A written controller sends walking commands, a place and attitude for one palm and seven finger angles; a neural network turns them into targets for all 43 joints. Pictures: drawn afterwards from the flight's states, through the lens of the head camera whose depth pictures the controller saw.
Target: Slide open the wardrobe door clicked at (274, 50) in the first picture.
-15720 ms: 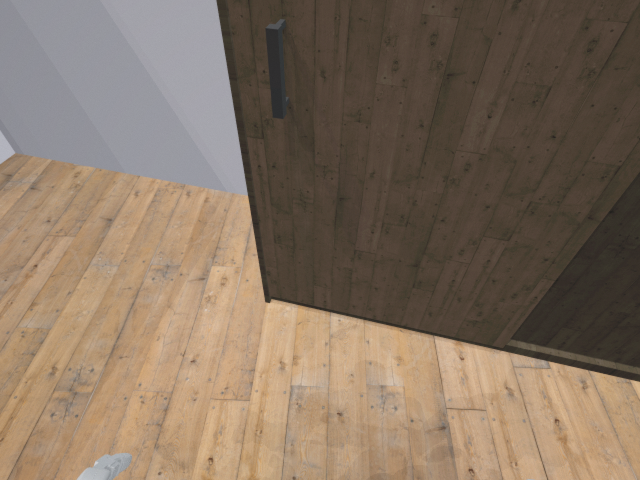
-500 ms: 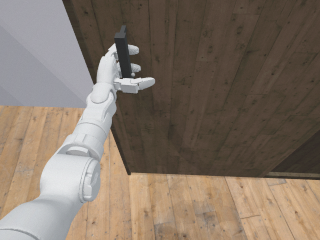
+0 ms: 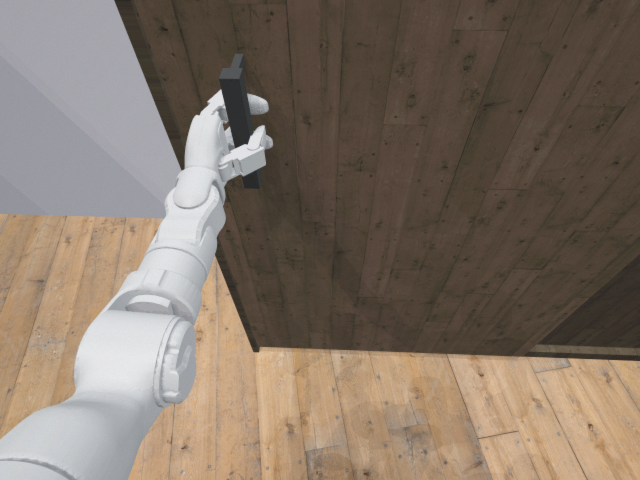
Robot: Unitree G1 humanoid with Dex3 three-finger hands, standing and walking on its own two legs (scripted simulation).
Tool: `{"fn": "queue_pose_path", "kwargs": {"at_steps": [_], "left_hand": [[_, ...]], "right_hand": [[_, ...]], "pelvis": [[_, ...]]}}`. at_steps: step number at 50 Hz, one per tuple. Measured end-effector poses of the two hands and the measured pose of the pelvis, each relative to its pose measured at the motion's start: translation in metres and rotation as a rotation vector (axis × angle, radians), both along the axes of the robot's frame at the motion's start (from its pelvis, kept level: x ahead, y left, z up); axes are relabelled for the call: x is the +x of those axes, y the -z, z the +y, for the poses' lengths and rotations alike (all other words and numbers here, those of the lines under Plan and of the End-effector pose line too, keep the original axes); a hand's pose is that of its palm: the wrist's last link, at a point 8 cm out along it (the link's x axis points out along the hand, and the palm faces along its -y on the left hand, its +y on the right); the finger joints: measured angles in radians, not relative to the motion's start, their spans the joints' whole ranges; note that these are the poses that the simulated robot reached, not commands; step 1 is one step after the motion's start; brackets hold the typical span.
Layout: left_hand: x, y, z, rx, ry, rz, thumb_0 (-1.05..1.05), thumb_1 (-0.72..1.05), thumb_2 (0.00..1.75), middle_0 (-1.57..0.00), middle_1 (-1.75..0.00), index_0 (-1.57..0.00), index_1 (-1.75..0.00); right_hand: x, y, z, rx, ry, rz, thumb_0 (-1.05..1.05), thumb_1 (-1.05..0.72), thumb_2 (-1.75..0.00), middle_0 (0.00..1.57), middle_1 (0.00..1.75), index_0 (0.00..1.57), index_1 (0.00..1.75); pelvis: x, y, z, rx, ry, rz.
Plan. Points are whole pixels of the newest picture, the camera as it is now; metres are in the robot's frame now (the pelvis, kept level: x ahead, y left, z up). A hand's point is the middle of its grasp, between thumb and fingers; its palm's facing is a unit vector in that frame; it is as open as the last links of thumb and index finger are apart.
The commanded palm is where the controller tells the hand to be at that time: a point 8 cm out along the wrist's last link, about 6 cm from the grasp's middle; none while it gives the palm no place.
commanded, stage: grip the handle and tug to test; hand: left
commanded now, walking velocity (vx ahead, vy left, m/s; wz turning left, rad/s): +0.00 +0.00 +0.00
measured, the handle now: (246, 125) +0.53 +0.07 +0.15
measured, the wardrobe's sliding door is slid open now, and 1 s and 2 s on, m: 0.00 0.00 0.00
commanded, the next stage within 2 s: tug the door sideways, standing still in 0.56 s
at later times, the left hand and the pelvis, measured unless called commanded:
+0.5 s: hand (257, 151) +0.48 +0.06 +0.15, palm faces -0.11 -0.99 +0.01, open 5.6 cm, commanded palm +0.43 +0.11 +0.15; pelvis +0.01 +0.00 +0.00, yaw -2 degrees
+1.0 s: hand (258, 150) +0.48 +0.05 +0.15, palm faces -0.07 -1.00 -0.01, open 5.7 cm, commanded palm +0.46 +0.08 +0.15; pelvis +0.02 +0.00 +0.00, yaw +2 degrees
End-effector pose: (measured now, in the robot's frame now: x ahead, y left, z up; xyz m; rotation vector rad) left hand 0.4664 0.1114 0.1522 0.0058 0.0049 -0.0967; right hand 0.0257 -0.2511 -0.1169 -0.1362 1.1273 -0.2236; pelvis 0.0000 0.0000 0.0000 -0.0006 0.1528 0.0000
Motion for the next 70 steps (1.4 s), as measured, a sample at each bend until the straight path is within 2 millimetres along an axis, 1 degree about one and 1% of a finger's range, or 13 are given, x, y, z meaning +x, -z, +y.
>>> {"fn": "queue_pose_path", "kwargs": {"at_steps": [12,21,28,36,41,45,48,51,63,66,70], "left_hand": [[0.000,0.000,0.000,0.001,0.005,-0.002,0.01,0.71,0.80,-0.40,-1.40,-0.39,-1.40],[-0.001,0.000,0.000,-0.006,0.006,-0.005,0.01,0.73,0.78,-0.38,-1.40,-0.38,-1.40],[-0.002,0.001,0.000,-0.021,0.013,-0.014,0.01,0.74,0.76,-0.35,-1.40,-0.36,-1.40],[-0.003,0.001,0.000,-0.018,0.017,-0.013,0.01,0.75,0.76,-0.33,-1.40,-0.34,-1.40],[-0.002,-0.001,0.001,-0.003,0.014,0.009,0.01,0.72,0.79,-0.36,-1.40,-0.37,-1.40],[-0.002,-0.002,0.000,0.013,-0.005,0.022,0.02,0.71,0.81,-0.37,-1.40,-0.38,-1.40],[-0.003,-0.002,-0.001,0.013,-0.018,0.030,0.02,0.72,0.82,-0.36,-1.40,-0.37,-1.40],[-0.004,-0.002,-0.002,0.010,-0.026,0.032,0.02,0.73,0.82,-0.35,-1.40,-0.35,-1.40],[-0.005,-0.001,-0.004,0.038,-0.035,0.006,0.01,0.76,0.80,-0.32,-1.40,-0.27,-1.40],[-0.005,-0.001,-0.005,0.041,-0.033,0.003,0.00,0.76,0.80,-0.32,-1.40,-0.26,-1.40],[-0.005,-0.001,-0.005,0.042,-0.031,0.002,0.00,0.76,0.80,-0.33,-1.40,-0.26,-1.40]], "right_hand": [[0.002,0.000,-0.005,-0.003,-0.002,-0.003,0.01,-0.91,-0.90,0.20,0.29,0.20,0.29],[0.011,-0.003,-0.005,0.003,0.018,-0.040,0.01,-0.91,-0.90,0.20,0.29,0.20,0.29],[0.027,-0.007,-0.003,0.010,0.028,-0.072,0.01,-0.91,-0.90,0.20,0.29,0.20,0.29],[0.055,-0.011,-0.002,0.014,0.014,-0.102,0.01,-0.91,-0.90,0.20,0.29,0.20,0.29],[0.069,-0.010,0.001,0.002,-0.040,-0.076,0.01,-0.91,-0.90,0.20,0.29,0.20,0.29],[0.074,-0.007,0.004,0.004,-0.068,-0.073,0.01,-0.91,-0.90,0.20,0.29,0.20,0.29],[0.072,-0.005,0.008,0.014,-0.079,-0.074,0.01,-0.91,-0.90,0.20,0.29,0.20,0.29],[0.066,-0.003,0.013,0.026,-0.086,-0.068,0.01,-0.91,-0.90,0.20,0.29,0.20,0.29],[0.027,0.009,0.022,0.060,-0.094,0.015,0.01,-0.91,-0.90,0.20,0.29,0.20,0.29],[0.024,0.010,0.023,0.060,-0.099,0.028,0.01,-0.91,-0.90,0.20,0.29,0.20,0.29],[0.026,0.010,0.022,0.056,-0.105,0.022,0.01,-0.91,-0.90,0.20,0.29,0.20,0.29]], "pelvis": [[0.000,-0.001,-0.003,0.002,0.001,0.001],[0.006,-0.002,-0.002,0.003,0.019,0.000],[0.015,-0.004,-0.002,0.004,0.035,-0.006],[0.027,-0.006,-0.001,0.001,0.032,-0.012],[0.026,-0.006,0.000,-0.004,-0.005,-0.015],[0.022,-0.005,0.002,-0.004,-0.022,-0.009],[0.020,-0.005,0.004,-0.003,-0.028,-0.006],[0.018,-0.004,0.005,-0.002,-0.032,-0.007],[0.012,-0.001,0.008,-0.002,-0.043,-0.001],[0.012,0.000,0.009,-0.002,-0.045,0.002],[0.013,0.000,0.009,-0.002,-0.047,0.006]]}}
